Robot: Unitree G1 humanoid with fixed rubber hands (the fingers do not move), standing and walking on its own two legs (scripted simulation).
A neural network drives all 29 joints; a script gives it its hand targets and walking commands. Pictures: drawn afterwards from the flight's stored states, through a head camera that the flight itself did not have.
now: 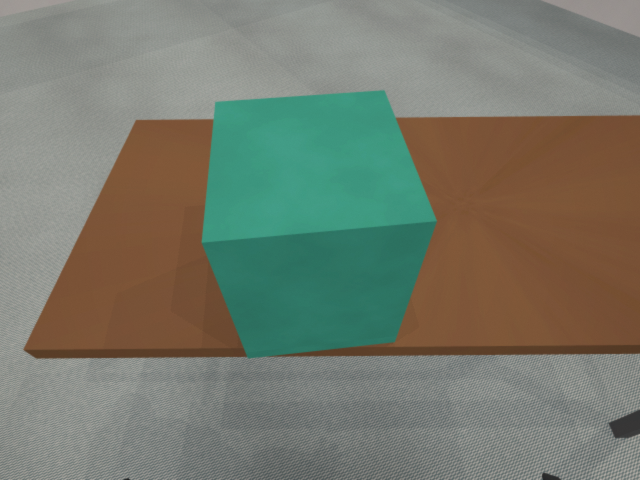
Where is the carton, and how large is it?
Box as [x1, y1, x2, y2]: [202, 90, 436, 358]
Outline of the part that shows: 384,90 215,102 202,233 202,244 248,358 394,341 436,220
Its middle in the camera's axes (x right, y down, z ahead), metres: -0.01 -0.01 +0.49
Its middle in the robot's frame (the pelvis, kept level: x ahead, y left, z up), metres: +0.38 +0.03 +0.10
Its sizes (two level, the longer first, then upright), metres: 0.210 0.200 0.250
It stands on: a table, 0.73 m high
